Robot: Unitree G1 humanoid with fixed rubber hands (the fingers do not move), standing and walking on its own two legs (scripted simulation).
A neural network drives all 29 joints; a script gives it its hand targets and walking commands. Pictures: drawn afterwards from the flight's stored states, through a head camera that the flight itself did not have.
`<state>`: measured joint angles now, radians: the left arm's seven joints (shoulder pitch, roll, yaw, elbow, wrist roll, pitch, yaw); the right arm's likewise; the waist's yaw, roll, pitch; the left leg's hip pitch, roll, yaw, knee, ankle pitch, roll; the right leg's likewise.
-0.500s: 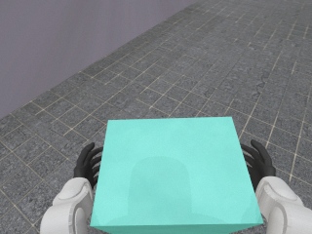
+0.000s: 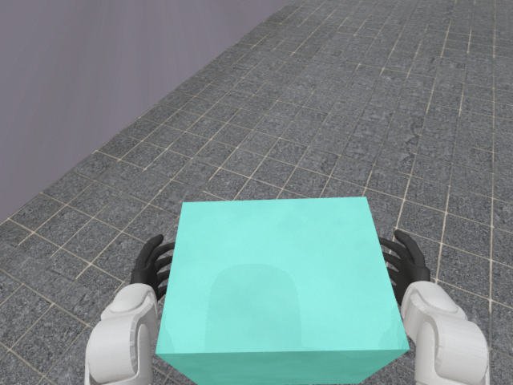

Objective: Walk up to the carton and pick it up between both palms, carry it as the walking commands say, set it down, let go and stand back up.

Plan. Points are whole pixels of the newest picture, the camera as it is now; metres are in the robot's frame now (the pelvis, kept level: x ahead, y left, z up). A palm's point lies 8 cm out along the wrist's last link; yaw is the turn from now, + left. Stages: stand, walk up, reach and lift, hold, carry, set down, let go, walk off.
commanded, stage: carry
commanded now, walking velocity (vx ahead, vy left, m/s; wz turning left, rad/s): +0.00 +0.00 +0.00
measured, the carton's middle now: (276, 299) +0.27 +0.01 -0.02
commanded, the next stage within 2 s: none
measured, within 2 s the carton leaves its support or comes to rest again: neither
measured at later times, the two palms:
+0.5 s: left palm (182, 235) +0.35 +0.17 +0.04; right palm (396, 230) +0.37 -0.20 +0.02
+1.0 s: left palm (188, 212) +0.39 +0.16 +0.05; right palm (389, 190) +0.44 -0.20 +0.05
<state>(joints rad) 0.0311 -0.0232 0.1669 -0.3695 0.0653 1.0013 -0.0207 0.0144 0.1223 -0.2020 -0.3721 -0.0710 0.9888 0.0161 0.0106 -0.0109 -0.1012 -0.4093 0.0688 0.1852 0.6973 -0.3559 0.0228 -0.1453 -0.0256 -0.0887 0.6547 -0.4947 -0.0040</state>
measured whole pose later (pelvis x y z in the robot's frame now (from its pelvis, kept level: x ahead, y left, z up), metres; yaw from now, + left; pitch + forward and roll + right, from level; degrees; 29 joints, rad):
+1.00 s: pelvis +0.15 -0.06 +0.01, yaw +8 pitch +5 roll +0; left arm -0.04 -0.01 0.15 -0.09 0.13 0.70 -0.03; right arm -0.05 0.08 -0.19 -0.09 -0.14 0.69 0.03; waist 0.00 0.01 -0.07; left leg -0.23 0.08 0.13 0.57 -0.41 -0.03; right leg -0.39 0.02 -0.12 0.59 -0.29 -0.06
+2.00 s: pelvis +0.10 -0.07 +0.01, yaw +9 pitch +2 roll +0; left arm -0.09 -0.06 0.18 -0.04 0.15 0.78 -0.04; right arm -0.08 0.07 -0.24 -0.08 -0.14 0.78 0.05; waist -0.02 0.02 -0.10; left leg -0.26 0.06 0.11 0.58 -0.34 -0.02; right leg -0.39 -0.01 -0.14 0.55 -0.19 -0.07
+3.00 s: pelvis -0.01 -0.07 +0.00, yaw +37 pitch +4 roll +0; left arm 0.09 -0.12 0.16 -0.60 0.04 1.15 0.02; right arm 0.06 0.08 -0.23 -0.60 -0.01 1.17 0.02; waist -0.03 0.01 -0.12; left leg -0.60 0.01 0.05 0.99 -0.42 -0.01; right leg -0.39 -0.13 -0.23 0.70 -0.37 -0.01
